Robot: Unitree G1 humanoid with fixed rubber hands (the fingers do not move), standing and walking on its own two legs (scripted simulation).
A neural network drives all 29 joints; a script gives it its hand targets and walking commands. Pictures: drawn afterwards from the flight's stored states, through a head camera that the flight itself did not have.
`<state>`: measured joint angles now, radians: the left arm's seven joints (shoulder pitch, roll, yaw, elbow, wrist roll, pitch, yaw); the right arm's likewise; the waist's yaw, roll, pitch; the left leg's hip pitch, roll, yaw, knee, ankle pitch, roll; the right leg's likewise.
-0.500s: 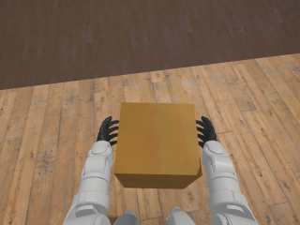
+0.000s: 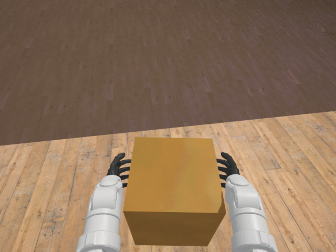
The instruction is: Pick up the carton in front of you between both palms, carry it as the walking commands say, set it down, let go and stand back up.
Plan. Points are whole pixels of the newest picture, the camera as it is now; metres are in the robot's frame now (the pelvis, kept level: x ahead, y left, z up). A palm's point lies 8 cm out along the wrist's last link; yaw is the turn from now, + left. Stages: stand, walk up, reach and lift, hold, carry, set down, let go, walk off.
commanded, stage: reach and lift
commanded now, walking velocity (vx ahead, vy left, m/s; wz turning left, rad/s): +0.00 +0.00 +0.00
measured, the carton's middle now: (172, 193) +0.30 +0.00 -0.05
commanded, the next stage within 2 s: hold in 0.84 s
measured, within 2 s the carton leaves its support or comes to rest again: neither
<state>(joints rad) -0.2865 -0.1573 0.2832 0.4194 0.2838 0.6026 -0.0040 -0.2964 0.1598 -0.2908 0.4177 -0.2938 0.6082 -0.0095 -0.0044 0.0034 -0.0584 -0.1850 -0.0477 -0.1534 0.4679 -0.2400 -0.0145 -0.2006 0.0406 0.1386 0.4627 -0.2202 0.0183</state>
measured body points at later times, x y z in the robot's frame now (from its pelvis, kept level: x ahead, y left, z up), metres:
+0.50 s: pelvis +0.01 +0.00 +0.00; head -0.02 +0.00 +0.45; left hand +0.31 +0.15 +0.03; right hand +0.31 -0.16 +0.03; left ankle +0.01 +0.13 -0.74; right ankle +0.02 -0.13 -0.74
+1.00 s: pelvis +0.01 +0.00 +0.01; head -0.04 +0.00 +0.45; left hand +0.30 +0.15 +0.05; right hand +0.30 -0.15 +0.05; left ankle +0.01 +0.13 -0.74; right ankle +0.02 -0.13 -0.74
